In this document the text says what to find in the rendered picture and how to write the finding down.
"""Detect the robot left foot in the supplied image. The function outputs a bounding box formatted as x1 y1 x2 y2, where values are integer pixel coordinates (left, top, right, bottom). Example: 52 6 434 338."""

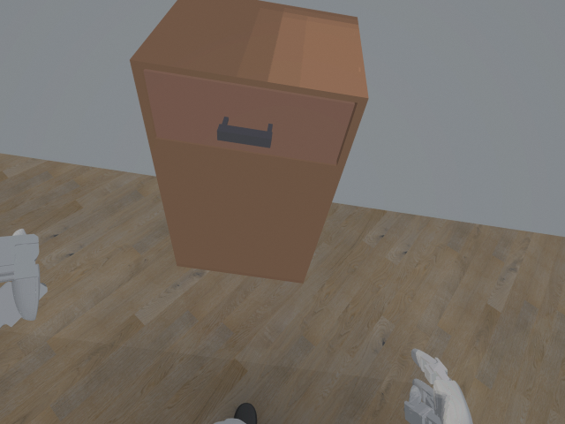
234 403 257 424

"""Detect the handle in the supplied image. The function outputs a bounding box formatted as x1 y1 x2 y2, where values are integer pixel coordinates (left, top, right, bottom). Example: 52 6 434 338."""
217 117 273 148

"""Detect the robot left hand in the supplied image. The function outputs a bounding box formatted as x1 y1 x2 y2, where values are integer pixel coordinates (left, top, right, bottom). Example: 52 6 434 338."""
0 229 48 328

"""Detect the cabinet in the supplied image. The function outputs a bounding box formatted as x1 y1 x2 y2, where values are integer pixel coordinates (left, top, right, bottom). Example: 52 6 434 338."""
130 0 369 284

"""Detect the drawer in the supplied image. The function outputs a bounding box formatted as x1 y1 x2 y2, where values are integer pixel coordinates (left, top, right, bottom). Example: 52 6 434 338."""
143 69 355 164

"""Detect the robot right hand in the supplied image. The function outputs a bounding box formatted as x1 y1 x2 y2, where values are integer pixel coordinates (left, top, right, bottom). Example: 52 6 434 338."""
404 349 473 424

